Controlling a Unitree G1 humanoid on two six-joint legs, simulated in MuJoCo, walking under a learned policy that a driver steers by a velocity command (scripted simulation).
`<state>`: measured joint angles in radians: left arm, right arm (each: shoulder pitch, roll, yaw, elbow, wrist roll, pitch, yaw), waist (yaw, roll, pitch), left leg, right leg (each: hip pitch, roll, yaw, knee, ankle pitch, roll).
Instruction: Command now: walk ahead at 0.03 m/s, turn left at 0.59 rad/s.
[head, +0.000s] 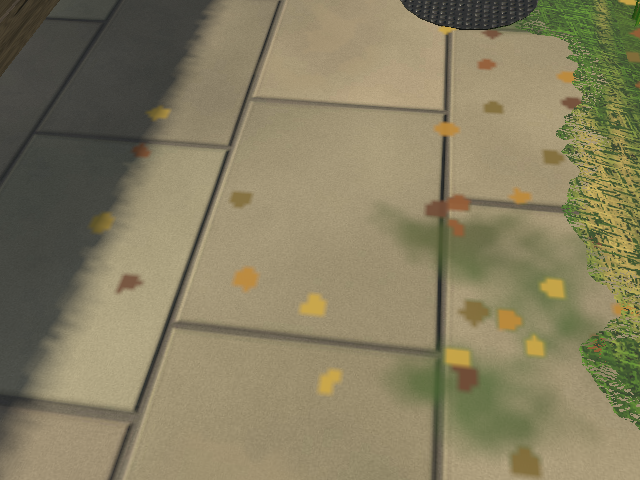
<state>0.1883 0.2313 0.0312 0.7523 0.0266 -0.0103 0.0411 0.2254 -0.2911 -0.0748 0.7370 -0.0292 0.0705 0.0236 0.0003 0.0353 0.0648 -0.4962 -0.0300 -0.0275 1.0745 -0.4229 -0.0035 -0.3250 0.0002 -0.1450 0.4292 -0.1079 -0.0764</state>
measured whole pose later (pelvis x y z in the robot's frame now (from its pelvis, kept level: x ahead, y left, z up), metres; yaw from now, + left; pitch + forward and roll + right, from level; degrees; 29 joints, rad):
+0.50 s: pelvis +0.08 +0.03 +0.01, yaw +10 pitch +1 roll +0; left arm 0.24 0.29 0.07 0.81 0.04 0.01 -0.05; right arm 0.45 -0.23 -0.03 0.83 -0.02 -0.05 0.01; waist -0.02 -0.04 -0.03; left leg 0.02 -0.06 -0.03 0.19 -0.23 0.07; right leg -0.61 -0.07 -0.03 0.87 -0.11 0.02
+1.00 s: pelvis +0.36 +0.01 +0.01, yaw +10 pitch +1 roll -1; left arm 0.42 0.19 0.03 0.93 0.00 -0.09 -0.02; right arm 0.20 -0.25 -0.03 0.85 -0.04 -0.04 0.04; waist 0.02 0.05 0.03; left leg -0.66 0.10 0.02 0.96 -0.09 0.04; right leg -0.03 0.09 -0.08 0.23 -0.21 -0.09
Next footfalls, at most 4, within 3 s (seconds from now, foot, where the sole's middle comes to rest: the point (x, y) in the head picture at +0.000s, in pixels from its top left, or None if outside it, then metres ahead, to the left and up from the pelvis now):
0.18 left None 0.03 0.11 -0.77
0.70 right None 0.35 -0.06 -0.77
1.22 left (280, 392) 0.65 0.15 -0.77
1.64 right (369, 386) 0.66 -0.05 -0.77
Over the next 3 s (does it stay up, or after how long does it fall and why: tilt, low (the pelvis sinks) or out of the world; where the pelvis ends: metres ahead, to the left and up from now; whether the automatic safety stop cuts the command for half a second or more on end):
stays up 0.70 0.09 0.00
